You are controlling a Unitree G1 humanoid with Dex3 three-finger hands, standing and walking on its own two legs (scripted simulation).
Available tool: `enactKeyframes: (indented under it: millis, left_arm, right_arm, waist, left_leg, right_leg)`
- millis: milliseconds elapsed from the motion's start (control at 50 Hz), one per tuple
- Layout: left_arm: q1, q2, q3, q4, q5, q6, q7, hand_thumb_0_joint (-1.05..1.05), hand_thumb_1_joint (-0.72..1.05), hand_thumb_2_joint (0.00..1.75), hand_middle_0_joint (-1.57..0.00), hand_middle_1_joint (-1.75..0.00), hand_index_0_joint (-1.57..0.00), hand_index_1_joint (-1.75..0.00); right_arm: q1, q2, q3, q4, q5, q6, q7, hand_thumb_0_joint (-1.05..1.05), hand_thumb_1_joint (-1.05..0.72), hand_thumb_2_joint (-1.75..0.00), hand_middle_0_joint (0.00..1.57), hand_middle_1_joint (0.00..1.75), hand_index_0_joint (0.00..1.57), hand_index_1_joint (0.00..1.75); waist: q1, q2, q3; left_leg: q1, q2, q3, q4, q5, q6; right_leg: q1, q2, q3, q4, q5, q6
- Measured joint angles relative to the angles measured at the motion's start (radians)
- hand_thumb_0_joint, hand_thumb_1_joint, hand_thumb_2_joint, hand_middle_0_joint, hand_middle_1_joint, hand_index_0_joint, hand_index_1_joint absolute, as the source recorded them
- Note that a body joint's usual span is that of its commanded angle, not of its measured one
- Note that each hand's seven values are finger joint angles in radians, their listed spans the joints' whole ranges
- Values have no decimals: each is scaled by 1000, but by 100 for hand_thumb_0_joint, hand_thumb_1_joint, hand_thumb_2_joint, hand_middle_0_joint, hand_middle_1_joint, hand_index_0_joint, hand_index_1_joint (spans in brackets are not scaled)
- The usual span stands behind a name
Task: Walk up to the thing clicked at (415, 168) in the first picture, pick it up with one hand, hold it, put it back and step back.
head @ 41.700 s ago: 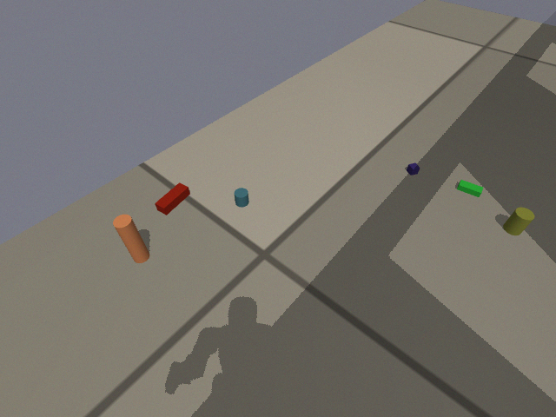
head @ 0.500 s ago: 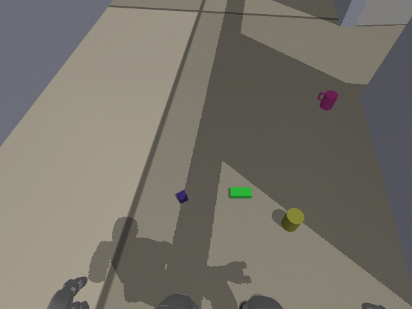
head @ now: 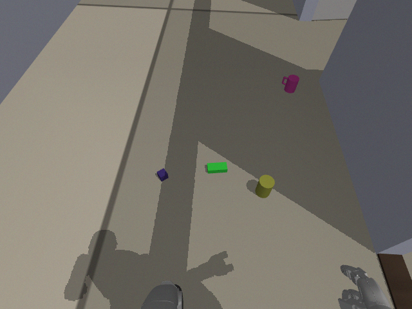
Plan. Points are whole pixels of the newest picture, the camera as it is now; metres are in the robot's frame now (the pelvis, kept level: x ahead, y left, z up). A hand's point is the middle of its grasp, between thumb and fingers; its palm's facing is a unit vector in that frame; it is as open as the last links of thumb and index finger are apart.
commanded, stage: step back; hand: left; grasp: from above
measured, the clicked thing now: (162, 174) +0.81 +0.27 -0.73
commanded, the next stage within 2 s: stand in 1.84 s
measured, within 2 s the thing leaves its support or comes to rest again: neither
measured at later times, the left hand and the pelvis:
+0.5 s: hand out of the picture -0.04 +0.25 -0.13, palm faces +0.10 -0.92 -0.37, open 7.4 cm; pelvis -0.16 -0.03 +0.01, yaw +6 degrees
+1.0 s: hand out of the picture -0.27 +0.21 -0.13, palm faces +0.15 -0.89 -0.44, open 7.4 cm; pelvis -0.27 -0.08 +0.01, yaw +9 degrees
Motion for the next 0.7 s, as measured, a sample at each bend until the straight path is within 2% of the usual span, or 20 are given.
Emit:
enactKeyframes:
  millis: [20,40,80,100,140,180,220,280,320,360,400,420,460,500,540,580,620,660,680,700]
  left_arm:
    - [-1,-15,2,12,6,-4,-1,0,90,90,-20,-30,-20,-30]
    - [2,-28,1,18,14,-4,-4,0,90,90,-20,-30,-20,-30]
    - [23,-36,-7,11,25,4,-9,0,90,90,-20,-30,-20,-30]
    - [31,-41,-10,9,26,5,-7,0,90,90,-20,-30,-21,-30]
    - [34,-51,-14,7,30,6,1,0,90,90,-20,-30,-21,-30]
    - [24,-55,-14,-4,34,5,7,1,90,90,-20,-30,-21,-30]
    - [3,-51,-15,-26,36,1,14,1,90,90,-21,-30,-21,-30]
    - [-43,-37,-16,-67,31,-4,25,1,90,90,-21,-30,-21,-30]
    - [-77,-26,-20,-92,21,-2,27,1,90,90,-21,-30,-21,-30]
    - [-120,-10,-19,-99,13,6,28,1,90,90,-20,-30,-21,-30]
    - [-141,-15,-19,-90,6,17,31,0,90,90,-20,-30,-21,-30]
    - [-146,-16,-19,-84,3,23,31,0,90,90,-20,-30,-20,-30]
    - [-148,-14,-17,-77,-5,27,29,0,90,90,-20,-30,-20,-30]
    - [-141,-15,-14,-73,-7,23,25,0,90,90,-20,-30,-20,-30]
    - [-127,-13,-11,-67,-3,19,22,0,90,90,-20,-30,-20,-30]
    - [-112,-12,-11,-55,0,15,18,0,90,90,-20,-30,-20,-30]
    - [-96,-11,-13,-33,1,6,12,0,90,90,-20,-30,-20,-30]
    - [-76,-14,-12,-4,4,-10,8,0,90,90,-20,-30,-20,-30]
    - [-73,-30,-11,17,12,-17,9,0,90,90,-20,-30,-20,-30]
    - [-62,-40,-14,29,20,-18,6,0,90,90,-20,-30,-20,-30]
  right_arm:
    - [-2,-15,-6,5,3,6,-1,1,-89,-90,21,30,21,30]
    - [4,-25,-14,14,7,11,-4,1,-90,-90,21,30,21,30]
    - [36,-23,-24,38,13,25,-15,1,-90,-90,21,30,21,30]
    - [51,-25,-24,48,17,28,-16,1,-90,-90,21,30,21,30]
    - [82,-34,-23,59,23,24,-17,1,-90,-90,21,30,20,30]
    - [112,-39,-21,64,24,14,-17,1,-90,-90,21,30,20,30]
    - [136,-38,-19,70,23,11,-18,1,-90,-90,21,30,20,30]
    - [158,-27,-14,81,15,9,-16,1,-90,-90,21,30,20,30]
    - [165,-19,-12,85,10,2,-13,1,-90,-90,21,30,20,30]
    - [149,9,-11,100,2,-2,-11,1,-90,-90,21,30,20,30]
    - [140,18,0,96,0,-3,-1,1,-90,-90,21,30,20,30]
    - [135,22,4,92,0,-7,0,1,-90,-90,21,30,20,30]
    - [125,28,12,84,-1,-12,-5,1,-90,-90,21,30,21,30]
    - [107,27,14,72,-4,-14,-10,1,-90,-90,21,30,21,30]
    - [84,23,11,57,-8,-12,-12,1,-90,-90,21,30,21,30]
    - [59,15,8,38,-10,-13,-13,1,-90,-90,21,30,21,30]
    - [38,2,5,23,-11,-13,-11,1,-90,-90,21,30,21,30]
    - [21,-16,2,18,-8,-5,-7,1,-90,-90,21,30,21,30]
    - [11,-32,-3,23,-7,0,-7,1,-90,-90,21,30,21,30]
    - [11,-37,-10,32,-4,7,-11,1,-90,-90,21,30,21,30]
  waist:
    - [-6,34,3]
    - [-16,59,2]
    - [3,42,-25]
    - [12,33,-32]
    - [9,30,-42]
    - [1,30,-43]
    - [-6,30,-37]
    - [-19,22,-20]
    - [-31,15,-10]
    - [-23,-39,22]
    - [-31,-34,26]
    - [-37,-27,24]
    - [-40,-26,12]
    - [-37,-21,3]
    - [-31,-19,-3]
    - [-26,-13,-5]
    - [-20,-4,-10]
    - [-10,12,-22]
    - [-16,50,-13]
    - [-20,67,-16]
  left_leg:
    - [-17,16,-21,20,0,-2]
    - [-34,7,-60,48,-58,-2]
    - [-78,-70,-117,190,-251,-14]
    - [-93,-109,-140,280,-288,-17]
    - [-106,-163,-168,416,-303,-17]
    - [-85,-182,-169,478,-310,-20]
    - [-32,-175,-155,451,-330,-24]
    - [82,-134,-113,264,-343,-19]
    - [171,-111,-82,68,-253,-12]
    - [183,-139,-56,28,-198,5]
    - [154,-124,-64,49,-189,15]
    - [144,-112,-72,47,-177,16]
    - [127,-93,-76,26,-145,12]
    - [106,-73,-75,12,-117,11]
    - [84,-55,-68,4,-92,8]
    - [59,-37,-61,3,-70,3]
    - [29,-18,-54,13,-54,-7]
    - [-11,3,-51,45,-49,-19]
    - [-28,19,-82,75,-67,-9]
    - [-45,1,-123,111,-151,-2]
  right_leg:
    - [10,17,-20,-26,15,3]
    - [6,27,-39,-21,24,3]
    - [-25,3,-28,0,34,-8]
    - [-32,-11,-19,-7,47,-10]
    - [-40,-30,-21,-36,81,-6]
    - [-56,-40,-30,-52,108,-5]
    - [-77,-45,-45,-55,127,-5]
    - [-116,-54,-75,-31,142,-3]
    - [-155,-63,-96,16,137,2]
    - [-189,-88,-66,69,130,-3]
    - [-228,-29,-16,195,-25,-11]
    - [-245,9,11,280,-69,-16]
    - [-270,64,59,424,-93,-22]
    - [-262,86,73,493,-93,-16]
    - [-227,84,77,477,-93,-3]
    - [-171,64,62,382,-95,7]
    - [-102,33,29,222,-88,5]
    - [-19,15,-5,11,-11,-8]
    - [-10,39,-26,-10,13,-11]
    - [-18,47,-39,1,18,-14]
